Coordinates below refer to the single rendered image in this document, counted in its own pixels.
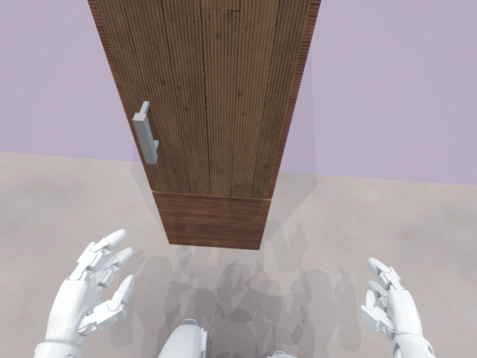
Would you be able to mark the handle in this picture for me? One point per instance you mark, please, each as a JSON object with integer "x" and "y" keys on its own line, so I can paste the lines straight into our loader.
{"x": 143, "y": 131}

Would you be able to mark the left robot shin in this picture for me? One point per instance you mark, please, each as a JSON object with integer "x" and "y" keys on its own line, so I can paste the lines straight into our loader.
{"x": 190, "y": 321}

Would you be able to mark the robot right forearm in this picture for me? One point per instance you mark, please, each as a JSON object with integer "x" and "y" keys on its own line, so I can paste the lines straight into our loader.
{"x": 411, "y": 346}

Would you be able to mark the robot left hand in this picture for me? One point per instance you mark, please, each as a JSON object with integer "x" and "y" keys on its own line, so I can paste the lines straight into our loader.
{"x": 81, "y": 292}

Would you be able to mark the cupboard door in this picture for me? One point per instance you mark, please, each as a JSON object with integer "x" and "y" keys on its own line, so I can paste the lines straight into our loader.
{"x": 217, "y": 75}

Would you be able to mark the left robot thigh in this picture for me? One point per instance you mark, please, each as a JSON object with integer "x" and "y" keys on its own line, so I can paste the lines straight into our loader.
{"x": 186, "y": 341}

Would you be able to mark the robot left forearm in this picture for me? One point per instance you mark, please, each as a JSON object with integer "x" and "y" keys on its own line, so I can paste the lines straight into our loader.
{"x": 57, "y": 349}

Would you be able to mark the robot right hand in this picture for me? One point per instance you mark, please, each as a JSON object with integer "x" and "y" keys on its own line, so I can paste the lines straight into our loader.
{"x": 398, "y": 313}

